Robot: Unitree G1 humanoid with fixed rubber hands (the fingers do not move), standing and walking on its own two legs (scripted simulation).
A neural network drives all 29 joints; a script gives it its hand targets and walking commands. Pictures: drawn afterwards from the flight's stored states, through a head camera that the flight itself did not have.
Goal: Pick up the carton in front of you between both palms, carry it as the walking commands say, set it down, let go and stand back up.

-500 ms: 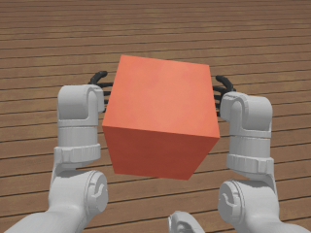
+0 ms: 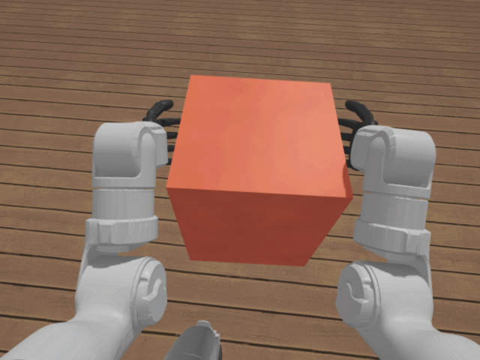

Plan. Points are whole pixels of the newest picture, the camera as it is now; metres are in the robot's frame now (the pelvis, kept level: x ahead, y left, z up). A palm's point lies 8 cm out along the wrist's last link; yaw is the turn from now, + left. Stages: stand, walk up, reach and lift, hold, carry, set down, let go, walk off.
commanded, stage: carry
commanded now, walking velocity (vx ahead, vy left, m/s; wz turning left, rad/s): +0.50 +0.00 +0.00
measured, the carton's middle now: (253, 180) +0.38 +0.03 +0.09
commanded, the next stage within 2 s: none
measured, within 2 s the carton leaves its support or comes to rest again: neither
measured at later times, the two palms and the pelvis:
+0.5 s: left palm (219, 20) +0.70 +0.14 +0.21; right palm (368, 32) +0.69 -0.16 +0.21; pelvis +0.31 +0.01 +0.03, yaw -1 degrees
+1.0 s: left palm out of the picture +1.00 +0.16 +0.24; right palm out of the picture +0.97 -0.13 +0.23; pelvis +0.61 +0.04 +0.08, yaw -1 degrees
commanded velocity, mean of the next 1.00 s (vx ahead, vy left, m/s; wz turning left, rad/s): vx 0.50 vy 0.00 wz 0.00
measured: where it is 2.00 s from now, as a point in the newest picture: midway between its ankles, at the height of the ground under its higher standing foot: (265, 136)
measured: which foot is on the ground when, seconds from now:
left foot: up 0.00-0.04, down 0.06-0.48, up 0.50-0.82, down 0.84-1.00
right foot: down 0.00-0.08, up 0.10-0.44, down 0.46-0.86, up 0.88-1.00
